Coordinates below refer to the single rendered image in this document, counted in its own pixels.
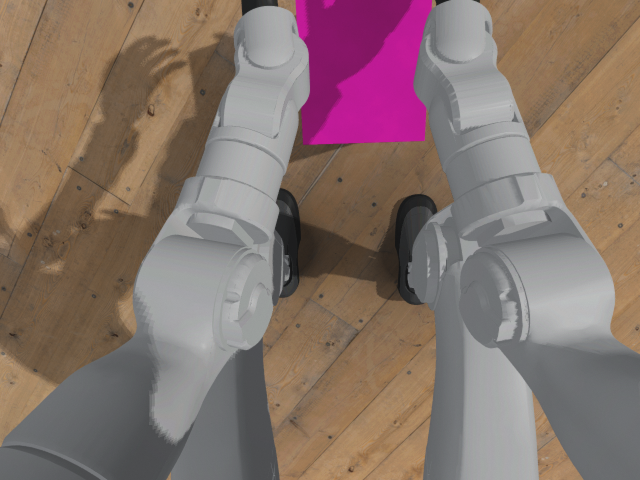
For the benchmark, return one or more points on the robot right shin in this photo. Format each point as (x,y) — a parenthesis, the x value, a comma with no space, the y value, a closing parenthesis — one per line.
(440,218)

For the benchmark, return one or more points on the robot right forearm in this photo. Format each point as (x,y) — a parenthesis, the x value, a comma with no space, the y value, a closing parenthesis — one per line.
(499,192)

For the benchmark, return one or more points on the robot shin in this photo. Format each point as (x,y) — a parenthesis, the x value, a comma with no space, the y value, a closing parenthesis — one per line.
(440,218)
(285,269)

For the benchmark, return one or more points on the left robot upper arm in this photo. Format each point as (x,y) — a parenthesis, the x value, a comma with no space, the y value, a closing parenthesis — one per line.
(128,414)

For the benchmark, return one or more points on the right robot upper arm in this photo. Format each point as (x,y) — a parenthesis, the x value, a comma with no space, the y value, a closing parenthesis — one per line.
(547,303)

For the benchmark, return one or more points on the carton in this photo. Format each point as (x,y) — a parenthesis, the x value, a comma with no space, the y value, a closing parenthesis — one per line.
(362,61)

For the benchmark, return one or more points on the robot left forearm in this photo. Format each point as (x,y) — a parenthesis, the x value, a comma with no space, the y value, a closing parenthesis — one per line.
(232,198)

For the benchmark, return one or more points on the robot left shin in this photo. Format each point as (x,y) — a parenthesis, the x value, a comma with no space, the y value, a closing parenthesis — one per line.
(285,269)

